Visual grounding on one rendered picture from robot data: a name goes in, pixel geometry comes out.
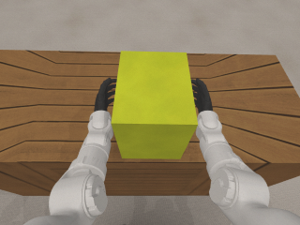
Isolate left robot upper arm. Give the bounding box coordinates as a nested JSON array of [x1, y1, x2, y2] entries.
[[23, 173, 108, 225]]

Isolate robot right forearm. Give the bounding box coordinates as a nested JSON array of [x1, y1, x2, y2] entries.
[[195, 111, 270, 201]]

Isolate right robot upper arm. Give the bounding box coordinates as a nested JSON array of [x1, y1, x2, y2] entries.
[[209, 166, 300, 225]]

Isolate carton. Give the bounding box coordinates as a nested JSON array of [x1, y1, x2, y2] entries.
[[111, 51, 198, 159]]

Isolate pedestal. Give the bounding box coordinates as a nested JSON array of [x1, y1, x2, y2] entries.
[[0, 50, 300, 196]]

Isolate left robot hand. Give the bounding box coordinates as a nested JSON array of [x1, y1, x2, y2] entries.
[[94, 78, 117, 112]]

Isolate robot left forearm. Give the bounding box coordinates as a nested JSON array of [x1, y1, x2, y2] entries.
[[49, 110, 113, 213]]

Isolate right robot hand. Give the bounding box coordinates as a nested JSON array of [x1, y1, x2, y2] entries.
[[191, 78, 213, 113]]

